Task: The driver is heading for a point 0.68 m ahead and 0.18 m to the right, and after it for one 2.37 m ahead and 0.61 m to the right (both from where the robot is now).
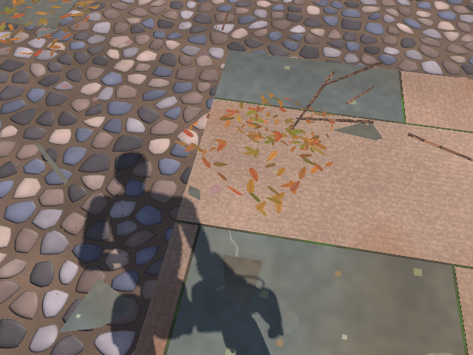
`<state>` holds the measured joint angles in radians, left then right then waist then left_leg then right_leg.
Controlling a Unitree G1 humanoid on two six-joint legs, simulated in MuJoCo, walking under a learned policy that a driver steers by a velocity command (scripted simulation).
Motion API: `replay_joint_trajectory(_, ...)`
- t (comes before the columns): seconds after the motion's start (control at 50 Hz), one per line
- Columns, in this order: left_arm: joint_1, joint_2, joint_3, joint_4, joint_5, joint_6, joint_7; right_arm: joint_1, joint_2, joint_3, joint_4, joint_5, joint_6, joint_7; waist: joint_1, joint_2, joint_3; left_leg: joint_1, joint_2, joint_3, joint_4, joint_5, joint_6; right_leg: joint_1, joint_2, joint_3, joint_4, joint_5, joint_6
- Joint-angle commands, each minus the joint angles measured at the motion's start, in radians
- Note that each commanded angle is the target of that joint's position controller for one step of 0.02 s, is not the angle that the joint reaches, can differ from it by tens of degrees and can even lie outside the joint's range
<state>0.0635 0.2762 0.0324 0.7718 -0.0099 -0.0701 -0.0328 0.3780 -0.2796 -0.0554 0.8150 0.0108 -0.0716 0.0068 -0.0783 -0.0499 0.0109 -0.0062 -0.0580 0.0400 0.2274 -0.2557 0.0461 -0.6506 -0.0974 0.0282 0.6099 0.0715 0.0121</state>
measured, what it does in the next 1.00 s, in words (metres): walks ahead: right foot, then left foot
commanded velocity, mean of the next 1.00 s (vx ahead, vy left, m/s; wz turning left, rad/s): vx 0.50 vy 0.00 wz -0.13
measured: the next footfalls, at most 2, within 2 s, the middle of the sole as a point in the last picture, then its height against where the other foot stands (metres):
right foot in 0.12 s outside the picture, level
left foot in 0.64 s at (187, 337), level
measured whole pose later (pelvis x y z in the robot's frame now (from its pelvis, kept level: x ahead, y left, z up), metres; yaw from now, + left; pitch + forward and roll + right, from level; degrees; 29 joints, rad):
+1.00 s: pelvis +0.55 +0.01 +0.00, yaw -10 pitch +0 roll +2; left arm 0.16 0.29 0.07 0.82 -0.02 -0.03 -0.02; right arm 0.31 -0.26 -0.07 0.89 -0.02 -0.09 -0.01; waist -0.05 -0.04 0.02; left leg 0.00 -0.04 0.21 0.22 -0.23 0.04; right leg -0.69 -0.12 0.06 0.83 0.00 0.00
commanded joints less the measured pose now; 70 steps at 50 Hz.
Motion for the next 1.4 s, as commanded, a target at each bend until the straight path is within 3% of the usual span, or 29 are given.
replay_joint_trajectory(0.02,-0.127,0.072,0.012,-0.1,-0.004,-0.022,-0.017,0.023,-0.18,-0.046,-0.022,0.008,0.001,-0.01,0.005,0.109,0.063,0.008,0.305,-0.138,-0.038,0.279,0.147,-0.006,0.018,-0.005,-0.071,-0.028,-0.028)
replay_joint_trajectory(0.08,-0.061,0.107,0.025,-0.09,-0.001,-0.028,-0.023,0.009,-0.195,-0.052,-0.007,0.01,0.017,-0.017,0.055,0.136,0.018,0.075,0.315,-0.135,0.068,0.503,0.116,0.113,0.058,-0.04,-0.111,-0.14,-0.072)
replay_joint_trajectory(0.12,0.207,0.188,0.066,-0.014,0.007,-0.028,-0.008,-0.002,-0.162,-0.036,-0.014,0.0,0.026,-0.024,0.18,0.108,-0.166,-0.04,0.225,-0.058,0.402,0.641,0.062,0.525,0.058,-0.042,-0.104,-0.097,-0.135)
replay_joint_trajectory(0.14,0.339,0.29,0.089,0.003,0.025,-0.024,0.001,0.088,-0.074,-0.005,-0.049,-0.014,0.012,-0.02,0.175,-0.08,-0.337,-0.4,0.107,-0.01,0.791,0.286,-0.006,0.932,-0.198,0.336,-0.088,-0.138,-0.268)
replay_joint_trajectory(0.16,0.372,0.255,0.082,0.021,0.002,-0.017,-0.002,0.112,-0.045,0.007,-0.034,-0.006,-0.009,-0.014,0.177,-0.237,-0.43,-0.637,-0.01,-0.104,1.017,-0.31,-0.038,1.068,-0.302,0.703,-0.259,-0.312,-0.367)
replay_joint_trajectory(0.18,0.322,0.194,0.06,0.012,-0.009,-0.016,-0.001,0.027,-0.146,-0.019,-0.049,0.019,-0.027,-0.006,0.193,-0.14,-0.297,-0.752,0.056,-0.169,1.101,-0.296,-0.024,0.984,-0.271,0.624,-0.297,-0.43,-0.318)
replay_joint_trajectory(0.2,0.262,0.163,0.052,0.001,-0.003,-0.014,0.004,-0.059,-0.155,-0.02,-0.074,0.032,-0.036,-0.003,0.178,-0.083,-0.18,-0.777,0.107,-0.136,1.08,-0.212,-0.011,0.848,-0.234,0.483,-0.313,-0.414,-0.278)
replay_joint_trajectory(0.24,0.161,0.107,0.035,-0.011,0.016,-0.019,0.002,-0.106,-0.139,-0.025,-0.08,0.006,-0.027,-0.011,0.114,-0.022,-0.056,-0.691,0.181,-0.118,0.947,-0.079,-0.014,0.598,-0.16,0.317,-0.375,-0.253,-0.246)
replay_joint_trajectory(0.32,0.147,0.125,0.041,0.008,0.014,-0.037,0.004,-0.082,-0.08,-0.016,-0.072,-0.004,0.008,-0.015,0.062,-0.026,-0.022,-0.617,0.204,-0.105,0.828,0.013,-0.049,0.461,-0.132,0.186,-0.466,-0.092,-0.268)
replay_joint_trajectory(0.44,0.223,0.163,0.05,0.052,0.001,-0.026,0.026,-0.287,-0.043,0.001,-0.119,-0.005,-0.005,-0.001,0.125,-0.001,0.027,-0.611,0.172,-0.061,0.453,0.328,-0.064,0.491,-0.076,0.039,-0.492,-0.039,-0.218)
replay_joint_trajectory(0.54,0.306,0.182,0.057,0.102,-0.011,-0.002,0.03,-0.41,-0.057,0.003,-0.163,0.007,-0.017,0.025,0.162,-0.007,0.059,-0.627,0.142,-0.06,0.312,0.304,-0.037,0.638,-0.141,0.058,-0.438,-0.047,-0.206)
replay_joint_trajectory(0.6,0.299,0.197,0.065,0.114,-0.015,0.014,0.037,-0.369,-0.091,-0.009,-0.162,0.004,-0.024,0.033,0.117,-0.027,0.032,-0.53,0.113,-0.047,0.269,0.193,0.003,0.699,-0.165,0.076,-0.342,0.11,-0.179)
replay_joint_trajectory(0.64,0.276,0.167,0.051,0.106,-0.009,0.02,0.039,-0.117,-0.167,-0.05,-0.092,-0.005,-0.028,0.02,-0.013,-0.004,-0.13,-0.141,0.097,-0.031,0.249,0.209,0.053,0.596,-0.078,0.026,-0.045,0.267,-0.132)
replay_joint_trajectory(0.66,0.29,0.098,0.024,0.076,0.022,0.017,0.039,0.061,-0.248,-0.071,-0.067,-0.018,-0.023,0.007,-0.065,0.142,-0.3,0.168,0.311,-0.264,0.283,0.231,0.114,0.38,0.004,-0.023,0.292,-0.064,-0.091)
replay_joint_trajectory(0.68,0.414,0.008,0.001,0.072,-0.001,-0.004,0.032,0.069,-0.282,-0.074,-0.052,-0.02,-0.017,0.013,0.006,0.395,-0.401,0.408,0.485,-0.698,0.145,-0.005,0.248,0.029,0.156,0.019,0.571,-0.657,-0.048)
replay_joint_trajectory(0.7,0.337,0.135,0.03,0.085,-0.027,-0.016,0.029,0.044,-0.177,-0.05,-0.065,-0.011,-0.017,0.012,-0.037,0.246,-0.311,0.333,0.454,-0.676,0.089,-0.137,0.208,-0.068,0.098,0.118,0.668,-0.647,-0.053)
replay_joint_trajectory(0.72,0.253,0.169,0.044,0.058,-0.042,-0.022,0.028,-0.021,-0.14,-0.037,-0.07,-0.009,-0.021,0.008,-0.028,0.2,-0.177,0.207,0.425,-0.523,0.067,-0.111,0.165,-0.109,0.055,0.099,0.667,-0.548,-0.062)
replay_joint_trajectory(0.74,0.218,0.153,0.044,0.054,-0.036,-0.019,0.034,-0.087,-0.119,-0.029,-0.074,-0.013,-0.024,0.008,0.005,0.135,-0.113,0.083,0.388,-0.422,0.036,-0.024,0.145,-0.071,0.01,0.081,0.632,-0.46,-0.055)
replay_joint_trajectory(0.8,0.252,0.101,0.05,0.068,-0.026,0.015,0.036,-0.171,-0.07,-0.022,-0.062,-0.027,-0.042,0.009,0.072,0.159,-0.039,-0.103,0.323,-0.221,-0.057,0.138,0.128,0.046,-0.041,0.085,0.55,-0.339,-0.035)
replay_joint_trajectory(0.94,0.132,0.053,0.046,0.011,-0.013,0.035,0.022,-0.159,-0.115,-0.039,-0.011,-0.03,-0.044,-0.015,0.069,0.105,0.035,-0.101,0.295,0.036,-0.114,0.318,0.121,-0.036,-0.035,0.064,0.277,-0.07,-0.01)
replay_joint_trajectory(1.08,-0.067,0.034,0.031,-0.091,-0.01,0.031,-0.021,-0.067,-0.162,-0.058,0.039,-0.002,-0.002,-0.026,0.004,0.083,0.093,0.094,0.348,0.146,-0.052,0.455,0.1,-0.065,-0.001,-0.057,0.041,-0.087,-0.059)
replay_joint_trajectory(1.16,0.083,0.108,0.072,-0.091,-0.017,0.041,-0.028,-0.111,-0.212,-0.072,0.027,0.013,0.03,-0.037,0.124,0.145,-0.029,0.133,0.344,0.194,0.26,1.008,0.056,0.2,0.122,-0.157,0.03,-0.273,-0.14)
replay_joint_trajectory(1.18,0.238,0.159,0.103,-0.054,-0.018,0.042,-0.018,-0.134,-0.211,-0.069,0.02,0.018,0.035,-0.039,0.212,0.127,-0.107,0.048,0.307,0.215,0.467,0.971,0.024,0.427,0.162,-0.153,-0.045,-0.215,-0.178)
replay_joint_trajectory(1.2,0.384,0.25,0.138,-0.019,-0.018,0.054,0.005,-0.119,-0.17,-0.053,0.003,-0.005,0.026,-0.04,0.262,0.009,-0.193,-0.202,0.257,0.215,0.779,0.619,-0.024,0.726,0.051,0.057,-0.08,-0.218,-0.236)
replay_joint_trajectory(1.22,0.335,0.335,0.144,-0.03,-0.023,0.043,0.008,-0.026,-0.018,-0.007,-0.048,-0.034,-0.006,-0.022,0.121,-0.218,-0.271,-0.648,0.034,0.084,1.103,-0.319,-0.082,1.024,-0.185,0.631,-0.185,-0.378,-0.428)
replay_joint_trajectory(1.24,0.36,0.248,0.118,-0.056,-0.013,0.028,0.001,-0.142,-0.097,-0.016,-0.062,0.007,-0.05,-0.006,0.2,-0.086,-0.348,-0.759,0.038,-0.127,1.184,-0.34,-0.058,1.058,-0.23,0.786,-0.318,-0.465,-0.436)
replay_joint_trajectory(1.26,0.321,0.198,0.103,-0.052,-0.006,0.013,-0.001,-0.23,-0.136,-0.027,-0.091,0.041,-0.072,0.001,0.203,-0.044,-0.206,-0.828,0.085,-0.128,1.149,-0.24,-0.031,0.959,-0.206,0.642,-0.338,-0.386,-0.386)
replay_joint_trajectory(1.32,0.158,0.113,0.074,-0.092,0.003,0.002,0.008,-0.206,-0.143,-0.039,-0.067,-0.009,-0.068,-0.012,0.081,0.028,-0.067,-0.645,0.178,-0.132,0.932,-0.069,-0.039,0.599,-0.095,0.375,-0.361,-0.104,-0.317)
replay_joint_trajectory(1.4,0.183,0.141,0.077,-0.085,0.001,-0.004,0.031,-0.222,-0.093,-0.029,-0.075,-0.024,-0.029,-0.012,0.067,0.021,-0.032,-0.608,0.178,-0.086,0.745,0.053,-0.1,0.469,-0.056,0.239,-0.406,0.08,-0.308)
